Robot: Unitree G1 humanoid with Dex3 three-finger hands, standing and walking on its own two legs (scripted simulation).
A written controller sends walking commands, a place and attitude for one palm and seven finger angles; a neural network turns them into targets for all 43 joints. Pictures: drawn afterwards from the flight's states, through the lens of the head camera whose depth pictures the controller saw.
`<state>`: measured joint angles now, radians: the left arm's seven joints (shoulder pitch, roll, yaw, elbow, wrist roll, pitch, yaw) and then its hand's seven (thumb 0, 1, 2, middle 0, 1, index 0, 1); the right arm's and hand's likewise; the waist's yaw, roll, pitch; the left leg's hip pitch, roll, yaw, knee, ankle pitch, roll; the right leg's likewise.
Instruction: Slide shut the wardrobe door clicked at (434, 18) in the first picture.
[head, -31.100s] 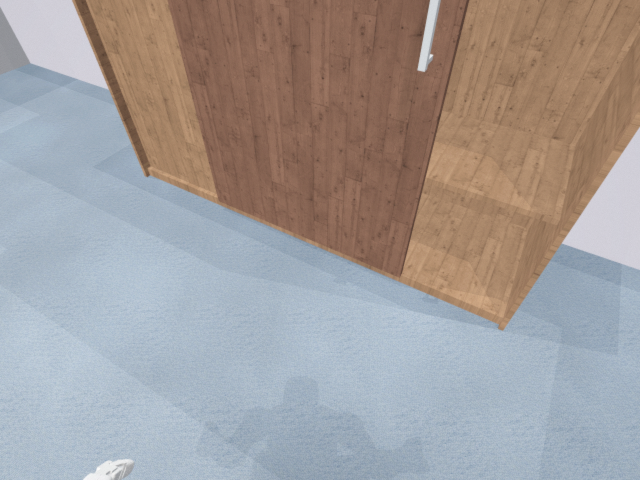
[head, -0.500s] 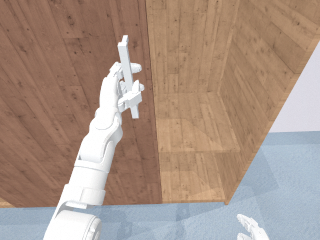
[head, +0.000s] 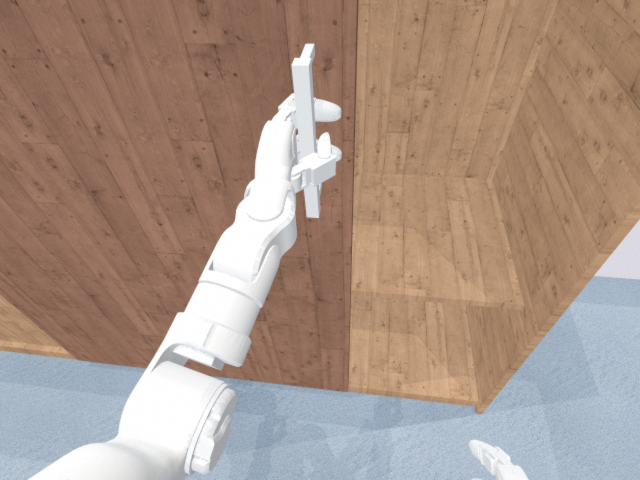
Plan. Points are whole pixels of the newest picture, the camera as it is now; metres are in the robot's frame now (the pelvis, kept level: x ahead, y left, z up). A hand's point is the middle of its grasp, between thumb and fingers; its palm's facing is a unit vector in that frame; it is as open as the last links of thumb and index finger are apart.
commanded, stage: tug the door sideways, standing still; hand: left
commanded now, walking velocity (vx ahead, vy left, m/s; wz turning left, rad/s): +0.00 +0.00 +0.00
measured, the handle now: (311, 140) +0.47 +0.04 +0.20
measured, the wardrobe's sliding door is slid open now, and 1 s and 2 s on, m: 0.39 0.39 0.31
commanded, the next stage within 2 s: step sideways, sliding the door along in 0.44 s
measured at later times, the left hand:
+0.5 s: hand (329, 163) +0.42 +0.01 +0.20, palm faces -0.06 -1.00 -0.06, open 5.5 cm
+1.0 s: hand (328, 161) +0.43 +0.01 +0.20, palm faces -0.05 -0.99 -0.12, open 5.6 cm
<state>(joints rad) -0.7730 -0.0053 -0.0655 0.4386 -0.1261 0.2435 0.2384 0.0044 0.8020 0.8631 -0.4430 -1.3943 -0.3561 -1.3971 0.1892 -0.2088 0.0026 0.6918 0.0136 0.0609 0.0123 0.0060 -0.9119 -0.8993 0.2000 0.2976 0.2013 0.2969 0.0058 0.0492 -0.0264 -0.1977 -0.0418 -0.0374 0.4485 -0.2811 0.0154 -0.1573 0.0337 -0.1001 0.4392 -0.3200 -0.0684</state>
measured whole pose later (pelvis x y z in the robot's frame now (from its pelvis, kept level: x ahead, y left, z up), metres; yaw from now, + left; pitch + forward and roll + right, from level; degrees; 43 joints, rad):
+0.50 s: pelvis -0.03 +0.03 +0.00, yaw -1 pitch +4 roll +0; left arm -1.00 0.00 -0.10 0.81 -0.15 0.07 0.30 0.00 0.82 0.85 -0.42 -1.40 -0.28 -1.40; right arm 0.30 -0.21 -0.02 0.79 0.01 -0.08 0.04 0.01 -0.91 -0.90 0.20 0.30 0.20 0.30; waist -0.02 0.04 -0.03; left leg -0.30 -0.06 -0.01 0.49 -0.25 0.05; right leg -0.27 0.01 -0.08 0.48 -0.28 -0.04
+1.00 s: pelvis -0.03 -0.05 -0.02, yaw +1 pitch -3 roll -2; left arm -0.93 0.14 -0.04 0.63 -0.11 -0.08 0.09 -0.01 0.79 0.88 -0.49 -1.40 -0.29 -1.40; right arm 0.22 -0.18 -0.01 0.71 0.05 -0.03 -0.04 0.01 -0.91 -0.90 0.20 0.30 0.20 0.30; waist 0.01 0.08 0.18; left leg -0.27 0.08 -0.06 0.74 -0.35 -0.01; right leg -0.26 0.05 -0.08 0.58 -0.26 -0.05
